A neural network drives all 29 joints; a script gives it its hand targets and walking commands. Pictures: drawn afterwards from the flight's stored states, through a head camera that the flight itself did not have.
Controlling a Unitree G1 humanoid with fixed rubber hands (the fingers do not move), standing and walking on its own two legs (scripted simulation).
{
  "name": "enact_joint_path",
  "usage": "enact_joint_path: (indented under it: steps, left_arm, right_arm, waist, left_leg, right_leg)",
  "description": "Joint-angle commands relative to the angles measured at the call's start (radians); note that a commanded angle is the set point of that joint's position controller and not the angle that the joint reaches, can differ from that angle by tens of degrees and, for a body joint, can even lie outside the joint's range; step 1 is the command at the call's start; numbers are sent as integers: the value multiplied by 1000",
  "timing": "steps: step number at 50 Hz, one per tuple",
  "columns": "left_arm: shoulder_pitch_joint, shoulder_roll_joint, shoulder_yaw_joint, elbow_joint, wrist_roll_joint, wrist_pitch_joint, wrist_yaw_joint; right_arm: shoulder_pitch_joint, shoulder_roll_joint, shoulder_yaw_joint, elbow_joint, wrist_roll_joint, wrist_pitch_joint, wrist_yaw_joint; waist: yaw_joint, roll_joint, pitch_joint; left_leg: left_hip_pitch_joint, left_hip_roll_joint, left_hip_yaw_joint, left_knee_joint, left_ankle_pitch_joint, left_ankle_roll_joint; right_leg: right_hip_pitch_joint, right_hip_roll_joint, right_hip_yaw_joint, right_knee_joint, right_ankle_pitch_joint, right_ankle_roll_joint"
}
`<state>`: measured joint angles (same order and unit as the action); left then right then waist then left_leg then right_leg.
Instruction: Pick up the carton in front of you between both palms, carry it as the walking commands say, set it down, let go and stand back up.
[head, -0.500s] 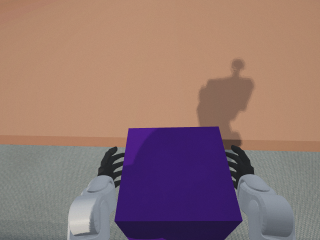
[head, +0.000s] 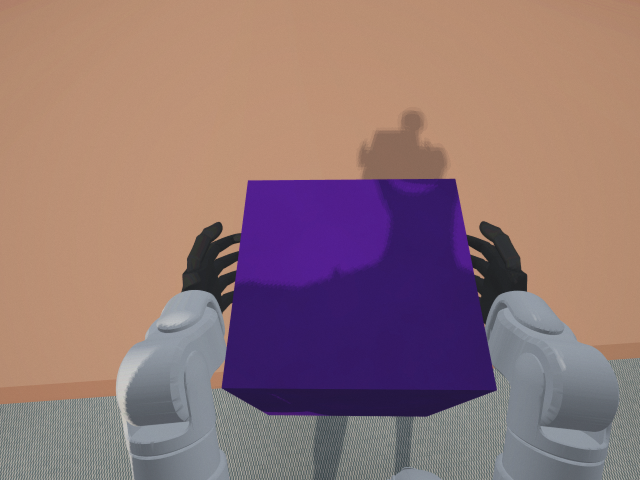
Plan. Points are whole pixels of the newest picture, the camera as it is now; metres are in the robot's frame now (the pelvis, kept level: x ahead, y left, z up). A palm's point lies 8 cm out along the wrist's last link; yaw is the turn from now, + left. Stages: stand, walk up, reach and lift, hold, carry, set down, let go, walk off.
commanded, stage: carry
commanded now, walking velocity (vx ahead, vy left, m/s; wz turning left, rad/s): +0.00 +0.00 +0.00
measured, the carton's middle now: (348, 313) +0.30 -0.01 +0.07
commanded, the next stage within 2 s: none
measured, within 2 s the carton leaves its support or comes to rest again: neither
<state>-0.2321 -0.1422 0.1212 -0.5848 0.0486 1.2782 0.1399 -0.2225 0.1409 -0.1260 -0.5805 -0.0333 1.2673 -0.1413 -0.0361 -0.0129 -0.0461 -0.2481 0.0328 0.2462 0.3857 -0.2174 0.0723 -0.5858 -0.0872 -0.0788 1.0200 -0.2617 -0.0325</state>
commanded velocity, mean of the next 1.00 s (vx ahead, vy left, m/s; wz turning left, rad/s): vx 0.00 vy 0.00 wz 0.00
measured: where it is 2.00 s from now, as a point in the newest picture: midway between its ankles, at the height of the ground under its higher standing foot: (336, 386)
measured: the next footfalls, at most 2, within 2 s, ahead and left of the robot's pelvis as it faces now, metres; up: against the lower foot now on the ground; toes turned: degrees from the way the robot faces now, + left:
right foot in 0.18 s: +0.30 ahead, -0.10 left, +0.00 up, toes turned -6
left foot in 0.40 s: +0.19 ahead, +0.10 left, +0.01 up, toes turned +5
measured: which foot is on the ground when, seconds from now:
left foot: down 0.00-0.20, up 0.22-0.38, down 0.40-0.84, up 0.86-0.92, down 0.94-1.00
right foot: up 0.00-0.16, down 0.18-1.00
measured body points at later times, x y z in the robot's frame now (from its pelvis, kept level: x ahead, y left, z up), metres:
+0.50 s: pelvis +0.21 -0.02 -0.02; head +0.31 -0.02 +0.42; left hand +0.60 +0.14 +0.09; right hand +0.61 -0.16 +0.10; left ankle +0.15 +0.09 -0.74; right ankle +0.26 -0.10 -0.74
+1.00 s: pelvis +0.29 +0.02 -0.01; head +0.32 +0.04 +0.44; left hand +0.64 +0.19 +0.10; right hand +0.65 -0.11 +0.11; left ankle +0.26 +0.10 -0.75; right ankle +0.26 -0.10 -0.74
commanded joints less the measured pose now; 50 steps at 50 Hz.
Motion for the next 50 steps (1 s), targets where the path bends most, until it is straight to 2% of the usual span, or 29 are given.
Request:
enact_joint_path:
  steps: [1, 5, 8, 9, 10, 11, 12, 15, 18, 21, 23, 25, 27, 31, 33, 35, 38, 39, 40, 41, 42, 43, 44, 45, 46, 47, 48, 49, 50]
  left_arm:
    - [-523, -575, -647, 63, -288, 3, -98]
    - [-657, -562, -592, 177, -291, 15, -73]
    - [-753, -586, -558, 242, -314, 14, -73]
    - [-785, -590, -544, 268, -316, 12, -74]
    - [-814, -588, -528, 293, -319, 11, -75]
    - [-858, -579, -510, 328, -308, 5, -71]
    - [-869, -609, -512, 348, -325, -4, -70]
    - [-1028, -746, -533, 303, -371, -42, -88]
    - [-1089, -791, -537, 294, -370, -72, -99]
    - [-1076, -767, -546, 291, -342, -89, -92]
    - [-1088, -759, -554, 288, -333, -91, -88]
    - [-1065, -749, -557, 286, -326, -91, -83]
    - [-1045, -748, -560, 273, -320, -87, -80]
    - [-982, -761, -564, 306, -298, -73, -88]
    - [-948, -783, -575, 336, -290, -71, -101]
    - [-920, -812, -588, 363, -281, -76, -115]
    - [-925, -865, -608, 385, -275, -98, -132]
    - [-922, -869, -611, 380, -269, -105, -133]
    - [-939, -874, -616, 378, -272, -113, -135]
    - [-928, -871, -620, 386, -275, -119, -137]
    - [-894, -864, -622, 402, -277, -124, -136]
    - [-874, -860, -623, 413, -279, -128, -134]
    - [-857, -847, -621, 425, -285, -129, -131]
    - [-847, -837, -625, 421, -285, -131, -129]
    - [-829, -825, -623, 416, -282, -133, -128]
    - [-813, -814, -614, 416, -277, -134, -128]
    - [-803, -804, -599, 430, -263, -132, -126]
    - [-821, -813, -594, 438, -261, -128, -127]
    - [-836, -816, -594, 435, -266, -130, -128]
  right_arm:
    - [-553, 557, 671, 43, 335, 11, 130]
    - [-657, 534, 597, 176, 311, 15, 100]
    - [-761, 563, 557, 235, 301, 16, 83]
    - [-789, 566, 541, 265, 293, 17, 78]
    - [-819, 564, 524, 297, 283, 18, 73]
    - [-868, 595, 526, 312, 290, 19, 68]
    - [-892, 613, 523, 315, 296, 15, 65]
    - [-1071, 749, 557, 298, 339, -18, 71]
    - [-1117, 815, 574, 313, 350, -54, 73]
    - [-1078, 807, 566, 318, 332, -81, 69]
    - [-1094, 772, 553, 306, 306, -90, 65]
    - [-1061, 761, 554, 299, 304, -85, 69]
    - [-1038, 752, 552, 283, 299, -80, 74]
    - [-978, 749, 557, 294, 280, -65, 91]
    - [-956, 771, 567, 314, 275, -62, 106]
    - [-930, 797, 576, 347, 270, -65, 123]
    - [-929, 836, 600, 375, 273, -87, 146]
    - [-929, 841, 609, 366, 273, -96, 148]
    - [-938, 839, 613, 363, 273, -105, 149]
    - [-924, 834, 618, 363, 273, -113, 148]
    - [-907, 826, 620, 361, 271, -119, 144]
    - [-891, 826, 620, 362, 265, -122, 141]
    - [-869, 813, 611, 372, 255, -123, 136]
    - [-843, 797, 598, 387, 249, -122, 132]
    - [-813, 789, 584, 400, 244, -120, 129]
    - [-798, 781, 572, 409, 236, -117, 129]
    - [-792, 775, 558, 428, 224, -116, 129]
    - [-804, 758, 542, 455, 209, -120, 123]
    - [-792, 758, 537, 464, 202, -123, 121]
  waist:
    - [14, 127, -229]
    - [5, 176, -205]
    - [38, 130, -245]
    - [58, 94, -281]
    - [73, -9, -348]
    - [65, -186, -444]
    - [66, -214, -502]
    - [47, -146, -481]
    - [58, -132, -548]
    - [41, -97, -591]
    - [49, 25, -596]
    - [37, 53, -597]
    - [33, 47, -598]
    - [42, -26, -559]
    - [49, -46, -539]
    - [45, 11, -524]
    - [24, 152, -453]
    - [24, 162, -438]
    - [29, 137, -439]
    - [39, 67, -448]
    - [55, -46, -462]
    - [72, -164, -447]
    - [82, -144, -442]
    - [78, -105, -449]
    - [56, -87, -458]
    - [53, -94, -440]
    - [41, 10, -431]
    - [21, 139, -422]
    - [18, 177, -413]
  left_leg:
    - [213, 219, -147, -115, 369, 86]
    - [191, 175, -59, -10, 583, 54]
    - [169, 134, -12, 182, 533, 0]
    - [131, 105, -17, 273, 450, -35]
    - [28, 76, -45, 411, 158, -66]
    - [-132, -8, -128, 582, -233, -89]
    - [-186, -40, -190, 661, -414, -81]
    - [-222, 4, -248, 481, -437, -52]
    - [-111, -24, -215, 264, -292, -63]
    - [64, 17, -214, 65, 37, -62]
    - [142, 76, -262, 234, 411, -43]
    - [172, 93, -265, 269, 579, -35]
    - [148, 88, -266, 288, 594, -32]
    - [25, 32, -220, 205, 353, -61]
    - [44, 14, -197, 129, 358, -73]
    - [167, 28, -199, 115, 617, -72]
    - [404, 111, -261, 209, 1188, -33]
    - [401, 118, -262, 230, 1233, -31]
    - [332, 107, -252, 276, 1152, -48]
    - [170, 81, -234, 338, 917, -79]
    - [-84, 40, -212, 362, 495, -107]
    - [-343, -29, -187, 313, -187, -122]
    - [-348, -25, -209, 186, -321, -110]
    - [-214, -23, -205, 29, -212, -96]
    - [-23, -13, -182, -107, 43, -82]
    - [134, 7, -192, -111, 246, -72]
    - [298, 124, -285, 22, 773, -37]
    - [361, 211, -338, 117, 1119, 14]
    - [362, 234, -353, 129, 1167, 38]
  right_leg:
    - [-22, 12, -43, -198, 71, 8]
    - [78, 72, -100, -384, 219, 3]
    - [273, 109, -141, -557, 377, -11]
    - [393, 83, -115, -600, 459, -13]
    - [551, -69, 45, -539, 768, -23]
    - [746, -262, 286, -476, 1109, -178]
    - [769, -290, 366, -531, 994, -249]
    - [710, -217, 231, -537, 827, -187]
    - [720, -180, 149, -513, 817, -166]
    - [656, -129, 62, -452, 794, -132]
    - [573, -86, 45, -417, 796, -99]
    - [529, -60, 31, -377, 766, -81]
    - [542, -60, 42, -369, 799, -86]
    - [665, -87, 58, -382, 1006, -114]
    - [681, -75, 34, -370, 1051, -104]
    - [571, -32, -9, -362, 877, -73]
    - [287, 85, -105, -530, 256, 1]
    - [311, 98, -110, -616, 215, 10]
    - [417, 93, -107, -659, 326, 11]
    - [600, 58, -81, -639, 597, -2]
    - [843, -34, 2, -564, 1022, -53]
    - [1041, -154, 106, -488, 1373, -142]
    - [1035, -202, 131, -476, 1374, -171]
    - [946, -185, 94, -465, 1251, -150]
    - [806, -150, 40, -461, 1060, -97]
    - [634, -105, 27, -477, 764, -42]
    - [409, -52, -11, -456, 355, 13]
    - [325, -1, -21, -474, 87, 42]
    - [296, 12, -19, -485, -37, 50]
